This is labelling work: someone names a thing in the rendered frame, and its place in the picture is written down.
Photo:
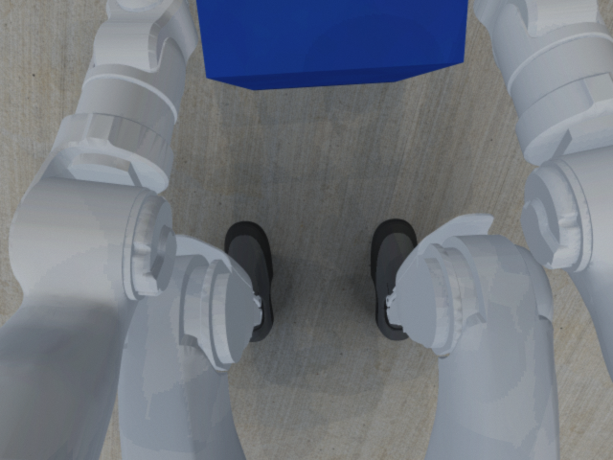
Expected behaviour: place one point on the carton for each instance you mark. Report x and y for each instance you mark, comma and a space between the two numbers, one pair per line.
277, 44

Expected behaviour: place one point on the left robot thigh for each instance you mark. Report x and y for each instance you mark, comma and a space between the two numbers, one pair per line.
173, 404

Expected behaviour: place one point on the left robot shin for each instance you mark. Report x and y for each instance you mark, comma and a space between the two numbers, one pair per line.
188, 245

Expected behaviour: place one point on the robot right upper arm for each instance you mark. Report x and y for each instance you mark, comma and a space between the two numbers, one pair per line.
567, 222

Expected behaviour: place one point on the robot left upper arm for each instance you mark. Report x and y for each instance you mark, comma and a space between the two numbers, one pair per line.
85, 253

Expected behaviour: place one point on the left robot forearm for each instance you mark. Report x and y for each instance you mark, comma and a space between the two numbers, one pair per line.
129, 102

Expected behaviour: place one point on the right robot forearm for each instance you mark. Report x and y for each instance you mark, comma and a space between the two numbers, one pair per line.
556, 59

